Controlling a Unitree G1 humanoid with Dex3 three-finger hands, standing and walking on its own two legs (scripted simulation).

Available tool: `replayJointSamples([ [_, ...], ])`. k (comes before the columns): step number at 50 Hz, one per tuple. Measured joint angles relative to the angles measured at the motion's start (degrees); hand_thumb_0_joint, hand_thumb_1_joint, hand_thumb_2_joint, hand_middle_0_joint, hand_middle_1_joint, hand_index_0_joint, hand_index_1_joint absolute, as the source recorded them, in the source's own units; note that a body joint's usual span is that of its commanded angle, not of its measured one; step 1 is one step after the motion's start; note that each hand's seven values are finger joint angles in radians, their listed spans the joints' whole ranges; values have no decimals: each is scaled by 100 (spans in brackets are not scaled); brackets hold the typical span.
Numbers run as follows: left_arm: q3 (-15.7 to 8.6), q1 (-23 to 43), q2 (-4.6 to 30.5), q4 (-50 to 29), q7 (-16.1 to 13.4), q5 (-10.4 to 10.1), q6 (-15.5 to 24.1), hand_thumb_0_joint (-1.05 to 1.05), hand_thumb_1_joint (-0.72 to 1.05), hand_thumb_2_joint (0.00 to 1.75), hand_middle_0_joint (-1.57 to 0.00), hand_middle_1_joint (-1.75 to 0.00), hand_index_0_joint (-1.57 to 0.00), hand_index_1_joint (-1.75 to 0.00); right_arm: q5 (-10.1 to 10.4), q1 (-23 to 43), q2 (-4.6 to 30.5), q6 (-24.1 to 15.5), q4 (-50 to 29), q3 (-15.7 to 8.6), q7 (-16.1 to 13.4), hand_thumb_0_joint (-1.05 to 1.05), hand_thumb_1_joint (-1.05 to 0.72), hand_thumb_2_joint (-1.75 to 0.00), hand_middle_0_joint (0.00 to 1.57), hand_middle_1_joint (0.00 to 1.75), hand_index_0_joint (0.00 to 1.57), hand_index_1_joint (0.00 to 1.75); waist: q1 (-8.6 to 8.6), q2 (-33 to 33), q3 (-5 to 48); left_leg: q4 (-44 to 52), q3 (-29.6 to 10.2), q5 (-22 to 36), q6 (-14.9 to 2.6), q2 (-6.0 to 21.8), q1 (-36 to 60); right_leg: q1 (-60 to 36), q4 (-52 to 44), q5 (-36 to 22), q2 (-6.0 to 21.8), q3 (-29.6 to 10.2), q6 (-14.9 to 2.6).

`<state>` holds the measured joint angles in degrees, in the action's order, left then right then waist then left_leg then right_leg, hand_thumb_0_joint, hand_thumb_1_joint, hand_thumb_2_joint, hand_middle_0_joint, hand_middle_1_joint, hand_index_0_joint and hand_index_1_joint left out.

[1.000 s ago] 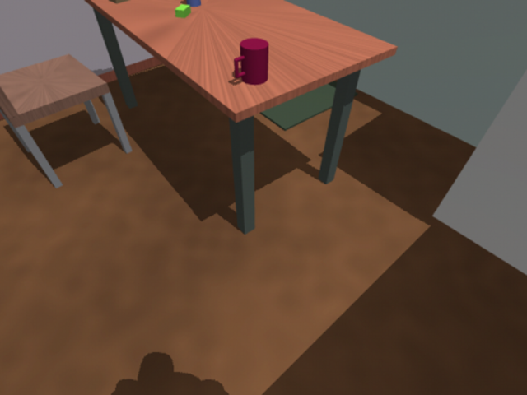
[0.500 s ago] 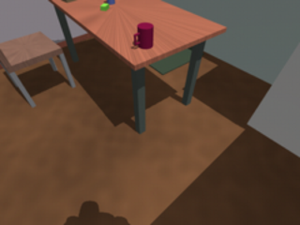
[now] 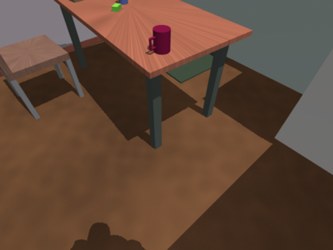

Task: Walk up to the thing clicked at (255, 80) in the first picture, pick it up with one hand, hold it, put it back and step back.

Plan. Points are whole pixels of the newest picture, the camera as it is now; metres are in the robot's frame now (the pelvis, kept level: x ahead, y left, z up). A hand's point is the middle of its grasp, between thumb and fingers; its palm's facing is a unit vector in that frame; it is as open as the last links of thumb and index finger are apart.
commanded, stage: stand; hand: right
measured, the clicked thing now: (159, 41) +1.03 +0.05 +0.01
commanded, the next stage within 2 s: walk up in 0.12 s
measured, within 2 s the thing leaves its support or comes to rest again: neither
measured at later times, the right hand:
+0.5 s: hand (247, 247) +0.18 -0.21 -0.15, palm faces -0.14 +0.89 -0.44, open 7.4 cm
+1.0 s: hand (221, 181) +0.39 -0.18 -0.18, palm faces -0.26 +0.90 -0.36, open 7.4 cm
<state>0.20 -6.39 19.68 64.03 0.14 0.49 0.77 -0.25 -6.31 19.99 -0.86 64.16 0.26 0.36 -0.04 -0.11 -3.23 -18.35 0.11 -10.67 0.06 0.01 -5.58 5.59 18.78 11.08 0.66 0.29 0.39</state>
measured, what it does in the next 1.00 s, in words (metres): walks ahead: left foot, then right foot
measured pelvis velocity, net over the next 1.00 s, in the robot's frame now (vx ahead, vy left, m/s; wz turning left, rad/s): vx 0.29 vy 0.07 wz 0.26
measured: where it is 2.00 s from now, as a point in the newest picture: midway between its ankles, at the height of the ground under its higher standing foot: (153, 203)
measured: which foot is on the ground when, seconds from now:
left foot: down 0.00-0.18, up 0.20-0.42, down 0.44-0.94, up 0.96-1.00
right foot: down 0.00-0.46, up 0.48-0.88, down 0.90-1.00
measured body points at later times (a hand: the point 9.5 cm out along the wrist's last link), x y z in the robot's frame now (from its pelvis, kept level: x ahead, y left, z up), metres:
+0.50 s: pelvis +0.08 +0.08 -0.03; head +0.09 +0.10 +0.41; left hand +0.07 +0.42 -0.16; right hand +0.19 -0.26 -0.12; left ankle +0.13 +0.21 -0.75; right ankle +0.00 -0.11 -0.73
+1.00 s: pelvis +0.29 +0.07 -0.03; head +0.31 +0.06 +0.42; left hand +0.31 +0.41 -0.12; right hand +0.40 -0.23 -0.15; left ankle +0.17 +0.19 -0.69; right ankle +0.38 -0.01 -0.75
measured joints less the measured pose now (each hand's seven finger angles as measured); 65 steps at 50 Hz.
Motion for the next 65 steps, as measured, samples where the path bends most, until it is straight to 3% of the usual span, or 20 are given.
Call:
replayJointSamples([
  [7, -48, -20, 2, -57, 41, 15, 2, 1, 90, 90, -20, -30, -20, -30, -17, -35, 4, 7, -68, -51, 37, 1, -90, -90, 20, 30, 20, 30, -13, -13, 22, -109, -33, -126, -51, -11, -55, 33, 90, 147, 6, 32, -23],
  [10, -244, -169, 37, -304, 165, 121, 129, 1, 90, 90, -20, -30, -20, -30, -101, -320, 77, 62, -268, -206, 185, 1, -90, -90, 20, 30, 20, 30, -12, -68, 127, -1139, -164, -1099, -214, -15, -515, 126, 417, 671, -9, 204, -153],
  [13, -396, -382, 135, -571, 182, 187, 241, 1, 90, 90, -21, -30, -20, -30, -185, -522, 174, 147, -366, -326, 273, 1, -90, -90, 20, 30, 20, 30, 140, 7, 164, -2544, -29, -1344, -174, -3, -1239, 46, 297, 388, 106, 305, -227],
  [16, -472, -589, 214, -667, 183, 216, 268, 1, 90, 90, -21, -30, -20, -30, -171, -626, 352, 112, -518, -450, 375, 1, -90, -90, 20, 30, 20, 30, 205, -68, 49, -2847, -77, -1295, -101, 222, -1669, -228, 107, 435, 160, 422, -166],
  [20, -538, -805, 444, -731, 249, 244, 203, 1, 90, 90, -21, -30, -20, -30, -140, -751, 483, 36, -760, -570, 471, 1, -90, -90, 20, 30, 20, 30, 181, -44, -70, -2114, -75, -863, -54, 533, -1799, -482, 303, 774, 322, 609, 39],
  [22, -560, -876, 571, -767, 278, 219, 150, 1, 90, 90, -21, -30, -20, -30, -144, -837, 511, -42, -860, -633, 481, 1, -90, -90, 20, 30, 20, 30, 136, 29, -83, -1623, 25, -265, -10, 557, -1645, -461, 807, 1193, 483, 688, 115],
  [23, -573, -892, 635, -785, 280, 212, 116, 1, 90, 90, -21, -30, -20, -30, -154, -852, 495, -88, -882, -671, 458, 1, -90, -90, 20, 30, 20, 30, 123, 155, -116, -1709, 98, -14, 35, 440, -1621, -383, 1233, 1486, 661, 665, 55],
  [24, -588, -906, 684, -800, 269, 198, 75, 1, 90, 90, -21, -30, -20, -30, -171, -841, 459, -127, -917, -696, 425, 1, -90, -90, 20, 30, 20, 30, 132, 327, -164, -1934, 230, -156, 27, 295, -1611, -183, 1852, 1667, 869, 531, -106],
  [25, -589, -911, 675, -810, 251, 182, 22, 1, 90, 90, -20, -30, -20, -30, -192, -853, 440, -172, -986, -700, 386, 1, -90, -90, 20, 30, 20, 30, 101, 375, -174, -2149, 288, -364, -3, 230, -1639, 137, 2619, 1852, 853, 289, -200],
  [27, -524, -842, 621, -807, 253, 154, -67, 1, 90, 90, -20, -30, -20, -30, -132, -931, 369, -219, -1089, -661, 354, 1, -90, -90, 20, 30, 20, 30, -61, 308, -176, -2231, 196, -584, -105, 182, -1559, 730, 3856, 2081, 528, 24, -305],
  [30, -437, -674, 604, -902, 299, 58, -32, 1, 90, 90, -20, -30, -20, -30, -73, -1118, 195, -251, -1150, -506, 305, 1, -90, -90, 20, 30, 20, 30, -144, 362, -187, -1725, 129, -500, -173, 68, -1146, 1508, 4488, 1528, 385, -27, -360],
  [33, -435, -596, 568, -1057, 366, 18, 26, 1, 90, 90, -20, -30, -20, -30, -22, -1338, 95, -318, -1195, -390, 292, 1, -90, -90, 20, 30, 20, 30, -164, 410, -175, -1243, 73, -422, -169, -46, -733, 1990, 4096, 969, 473, -2, -282],
  [38, -476, -637, 491, -1201, 467, 80, 10, 1, 90, 90, -20, -30, -20, -30, -38, -1600, 106, -394, -1321, -343, 267, 1, -90, -90, 20, 30, 20, 31, -156, 340, -104, -895, 12, -606, -162, -121, -226, 2218, 2809, 522, 582, 18, -121],
  [44, -542, -614, 419, -1276, 497, 105, 42, 1, 90, 90, -20, -30, -20, -30, -21, -1747, 276, -420, -1532, -357, 197, 1, -90, -90, 20, 30, 20, 31, -171, 131, -36, -1111, -98, -1205, 66, -33, 99, 1923, 1704, 65, 416, 146, -250],
  [45, -553, -611, 408, -1314, 488, 105, 86, 1, 90, 90, -20, -30, -20, -30, -10, -1765, 313, -406, -1567, -359, 174, 1, -90, -90, 20, 30, 20, 31, -154, 70, -26, -1328, -132, -1396, 93, 23, 84, 1781, 1522, -97, 329, 189, -272],
  [47, -577, -538, 306, -1403, 438, 129, 201, 1, 90, 90, -20, -30, -20, -30, 24, -1691, 379, -344, -1563, -375, 103, 1, -90, -90, 20, 30, 20, 31, -113, -193, -122, -2411, -297, -1548, -67, 220, -248, 1672, 1740, -22, 152, 396, -215],
  [50, -512, -580, 210, -1566, 397, 77, 295, 1, 90, 90, -20, -30, -20, -30, 27, -1523, 375, -256, -1513, -300, 43, 1, -90, -90, 20, 30, 20, 30, 37, -155, -165, -4191, -294, -1604, -235, -8, -1041, 1418, 1862, 342, 205, 476, -260],
  [52, -455, -705, 124, -1601, 371, 38, 297, 1, 90, 90, -20, -30, -20, -30, 42, -1411, 432, -280, -1521, -284, 61, 1, -90, -90, 20, 30, 20, 30, 118, -177, -146, -4616, -204, -1385, -266, -28, -1484, 1125, 1605, 364, 200, 509, -286],
  [59, -380, -1213, 159, -1621, 349, 57, 281, 1, 90, 90, -21, -30, -20, -30, 5, -1114, 489, -325, -1717, -359, 199, 1, -90, -90, 20, 30, 20, 30, 233, -176, -171, -3451, -189, -710, -94, 260, -2322, 431, 957, 484, 5, 676, -347],
  [65, -413, -1470, 389, -1767, 378, 88, 182, 1, 90, 90, -21, -30, -20, -30, -27, -1049, 350, -322, -1677, -364, 210, 1, -90, -90, 20, 30, 20, 30, 366, 110, -257, -1865, 229, -159, -90, 294, -2019, 191, 1273, 1094, -1, 824, -273],
])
